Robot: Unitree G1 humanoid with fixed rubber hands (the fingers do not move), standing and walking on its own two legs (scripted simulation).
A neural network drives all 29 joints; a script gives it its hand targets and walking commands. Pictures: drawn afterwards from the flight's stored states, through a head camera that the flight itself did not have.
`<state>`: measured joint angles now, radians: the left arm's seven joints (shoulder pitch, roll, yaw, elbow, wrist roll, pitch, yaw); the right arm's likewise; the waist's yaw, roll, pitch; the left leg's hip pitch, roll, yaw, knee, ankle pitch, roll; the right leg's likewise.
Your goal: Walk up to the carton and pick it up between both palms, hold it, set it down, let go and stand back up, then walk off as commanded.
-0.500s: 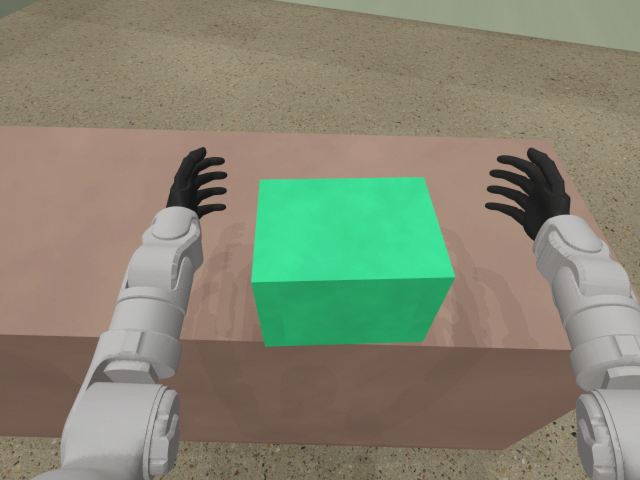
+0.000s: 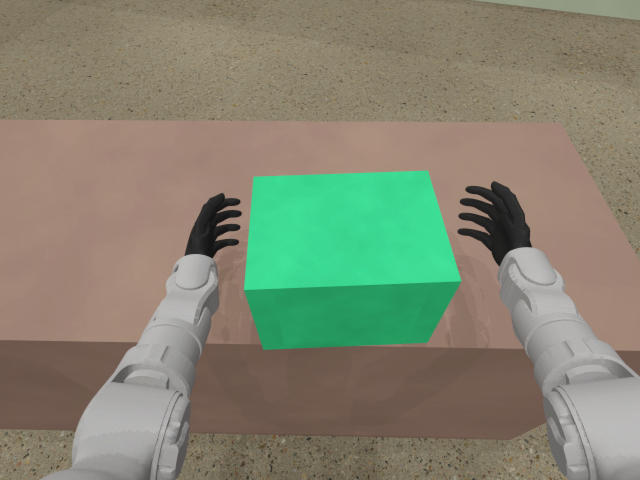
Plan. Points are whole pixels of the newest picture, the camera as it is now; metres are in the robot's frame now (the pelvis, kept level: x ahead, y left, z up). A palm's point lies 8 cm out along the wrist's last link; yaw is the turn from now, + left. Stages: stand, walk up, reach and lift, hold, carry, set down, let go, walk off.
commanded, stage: reach and lift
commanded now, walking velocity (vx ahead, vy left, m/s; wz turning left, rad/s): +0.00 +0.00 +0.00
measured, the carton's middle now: (343, 262) +0.42 +0.01 +0.00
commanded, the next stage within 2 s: none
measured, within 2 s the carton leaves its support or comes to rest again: neither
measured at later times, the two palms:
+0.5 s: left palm (219, 263) +0.40 +0.18 +0.02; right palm (491, 265) +0.40 -0.19 +0.03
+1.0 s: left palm (222, 266) +0.40 +0.17 +0.02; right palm (471, 263) +0.40 -0.17 +0.03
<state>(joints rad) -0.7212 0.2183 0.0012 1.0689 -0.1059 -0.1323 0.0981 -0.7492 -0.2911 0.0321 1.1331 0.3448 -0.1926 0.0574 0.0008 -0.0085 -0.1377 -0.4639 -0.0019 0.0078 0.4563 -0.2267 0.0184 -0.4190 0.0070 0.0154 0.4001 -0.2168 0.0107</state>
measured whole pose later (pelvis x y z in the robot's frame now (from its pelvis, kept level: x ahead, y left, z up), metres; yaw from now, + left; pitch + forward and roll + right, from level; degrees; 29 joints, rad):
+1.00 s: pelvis -0.02 -0.01 -0.02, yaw +0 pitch +21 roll +0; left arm -0.87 0.17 0.08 1.38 -0.12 -0.39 0.13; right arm -0.80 -0.16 0.03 1.17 0.24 -0.29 -0.06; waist 0.00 -0.01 -0.21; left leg -0.70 0.00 0.01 0.58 -0.24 0.01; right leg -0.69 0.01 0.02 0.58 -0.26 0.01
